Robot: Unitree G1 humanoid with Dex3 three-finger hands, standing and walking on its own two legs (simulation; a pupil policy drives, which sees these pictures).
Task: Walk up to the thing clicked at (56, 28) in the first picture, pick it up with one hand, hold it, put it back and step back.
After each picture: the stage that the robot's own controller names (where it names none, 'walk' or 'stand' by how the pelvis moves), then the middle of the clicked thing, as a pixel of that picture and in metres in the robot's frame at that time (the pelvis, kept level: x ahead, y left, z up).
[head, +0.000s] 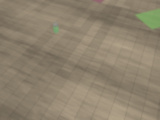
stand; (55, 27) +1.66 +0.34 -0.72
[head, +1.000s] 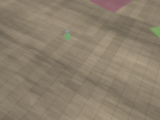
walk; (67, 34) +1.53 +0.14 -0.70
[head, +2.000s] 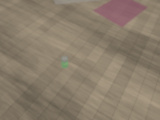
walk; (64, 62) +0.99 +0.12 -0.70
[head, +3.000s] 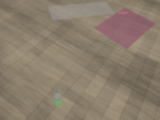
walk; (57, 99) +0.60 +0.15 -0.71
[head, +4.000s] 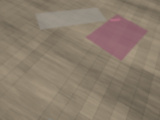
walk; out of the picture +0.39 +0.15 -0.72
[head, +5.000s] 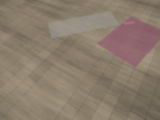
stand; out of the picture +0.32 +0.21 -0.72
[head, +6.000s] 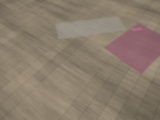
stand; out of the picture +0.32 +0.16 -0.72
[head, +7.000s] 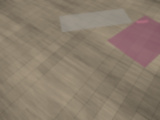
stand; out of the picture +0.35 +0.17 -0.72
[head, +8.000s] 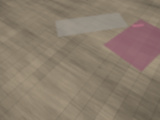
stand; out of the picture +0.32 +0.19 -0.72
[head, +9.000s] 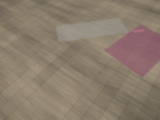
stand; out of the picture +0.29 +0.18 -0.73
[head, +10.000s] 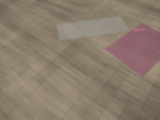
stand; out of the picture +0.29 +0.18 -0.73
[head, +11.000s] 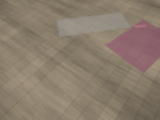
go down; out of the picture +0.30 +0.17 -0.72
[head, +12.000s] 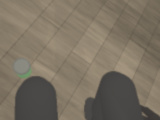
go down; (22, 68) +0.39 +0.20 -0.30
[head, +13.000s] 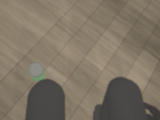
close in; (37, 72) +0.40 +0.18 -0.31
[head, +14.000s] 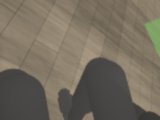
close in; out of the picture +0.39 +0.22 -0.22
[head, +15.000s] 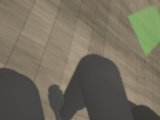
close; out of the picture +0.39 +0.23 -0.22
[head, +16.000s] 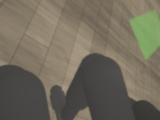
lift; out of the picture +0.37 +0.22 -0.22
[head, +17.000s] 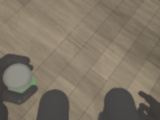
lift; (22, 81) +0.31 +0.20 -0.02
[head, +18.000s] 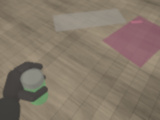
hold; (35, 87) +0.32 +0.16 +0.03
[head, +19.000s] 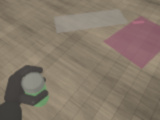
hold; (36, 90) +0.32 +0.17 +0.02
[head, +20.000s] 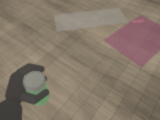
hold; (37, 89) +0.32 +0.16 +0.01
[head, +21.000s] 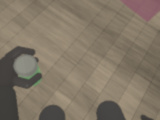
crouch; (29, 71) +0.37 +0.17 -0.05
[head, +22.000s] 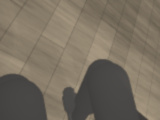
lower; out of the picture +0.40 +0.22 -0.20
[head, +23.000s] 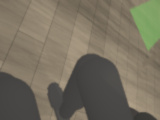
lower; out of the picture +0.41 +0.26 -0.22
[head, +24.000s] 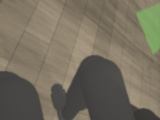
lower; out of the picture +0.40 +0.23 -0.23
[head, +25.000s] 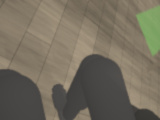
lower; out of the picture +0.39 +0.24 -0.22
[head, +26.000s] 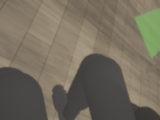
lower; out of the picture +0.39 +0.24 -0.22
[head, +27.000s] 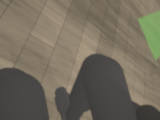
open; out of the picture +0.37 +0.21 -0.21
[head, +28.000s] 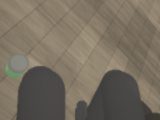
stand; (16, 66) +0.37 +0.19 -0.24
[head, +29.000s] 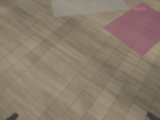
stand; out of the picture +0.32 +0.17 -0.61
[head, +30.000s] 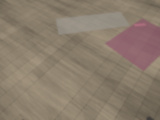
stand; out of the picture +0.30 +0.17 -0.67
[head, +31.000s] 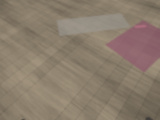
stand; out of the picture +0.31 +0.17 -0.67
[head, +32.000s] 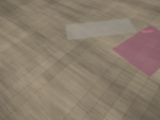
stand; out of the picture +0.32 +0.16 -0.72
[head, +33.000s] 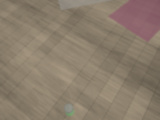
walk; (69, 109) +0.39 +0.11 -0.70
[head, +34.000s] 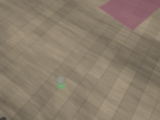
walk; (60, 82) +0.62 +0.14 -0.69
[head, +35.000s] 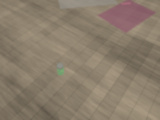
stand; (60, 69) +0.93 +0.20 -0.70
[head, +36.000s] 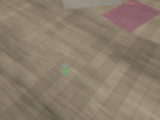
stand; (64, 69) +0.94 +0.17 -0.72
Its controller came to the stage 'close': yes
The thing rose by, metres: 0.73
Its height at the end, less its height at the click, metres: +0.00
